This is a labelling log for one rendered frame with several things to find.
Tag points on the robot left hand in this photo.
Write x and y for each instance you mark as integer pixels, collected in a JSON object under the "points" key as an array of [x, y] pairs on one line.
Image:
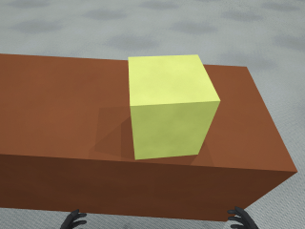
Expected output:
{"points": [[70, 222]]}

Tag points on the carton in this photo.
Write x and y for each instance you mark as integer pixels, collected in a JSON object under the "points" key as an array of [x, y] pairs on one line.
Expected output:
{"points": [[173, 102]]}

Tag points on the pedestal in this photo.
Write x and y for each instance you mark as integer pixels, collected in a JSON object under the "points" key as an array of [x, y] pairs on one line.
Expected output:
{"points": [[66, 143]]}

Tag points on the robot right hand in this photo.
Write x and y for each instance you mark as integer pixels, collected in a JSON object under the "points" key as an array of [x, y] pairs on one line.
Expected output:
{"points": [[245, 219]]}

